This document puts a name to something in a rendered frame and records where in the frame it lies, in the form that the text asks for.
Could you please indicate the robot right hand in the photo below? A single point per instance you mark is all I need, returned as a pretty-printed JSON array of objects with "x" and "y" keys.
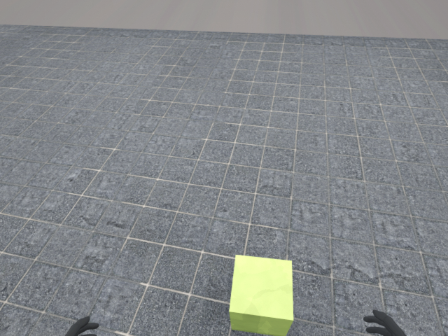
[{"x": 391, "y": 328}]

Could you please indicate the robot left hand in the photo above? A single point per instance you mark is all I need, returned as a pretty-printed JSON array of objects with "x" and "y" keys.
[{"x": 81, "y": 326}]

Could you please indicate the carton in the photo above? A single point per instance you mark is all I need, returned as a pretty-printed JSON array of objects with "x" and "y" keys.
[{"x": 262, "y": 295}]

